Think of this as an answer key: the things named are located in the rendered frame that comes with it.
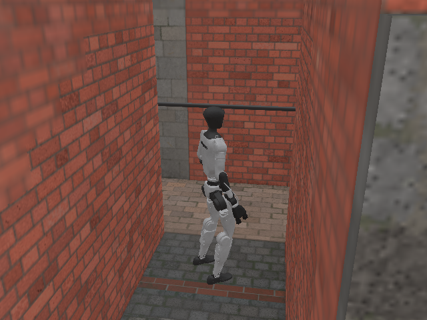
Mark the robot right upper arm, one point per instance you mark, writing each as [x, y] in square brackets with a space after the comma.
[219, 148]

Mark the robot right hand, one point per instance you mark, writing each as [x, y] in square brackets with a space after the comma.
[239, 212]

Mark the humanoid robot head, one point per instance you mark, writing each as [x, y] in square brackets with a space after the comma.
[214, 117]

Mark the right robot shin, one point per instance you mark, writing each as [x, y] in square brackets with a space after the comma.
[221, 254]

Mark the robot left upper arm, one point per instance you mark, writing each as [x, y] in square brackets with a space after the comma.
[199, 147]

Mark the robot right forearm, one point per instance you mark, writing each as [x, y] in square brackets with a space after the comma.
[228, 194]

